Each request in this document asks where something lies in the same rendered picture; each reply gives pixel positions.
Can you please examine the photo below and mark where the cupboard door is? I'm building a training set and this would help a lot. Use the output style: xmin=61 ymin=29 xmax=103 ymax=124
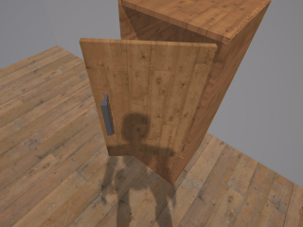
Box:
xmin=79 ymin=38 xmax=218 ymax=157

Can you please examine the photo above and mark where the handle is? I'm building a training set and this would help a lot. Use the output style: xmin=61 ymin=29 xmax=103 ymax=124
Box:
xmin=100 ymin=94 xmax=114 ymax=136

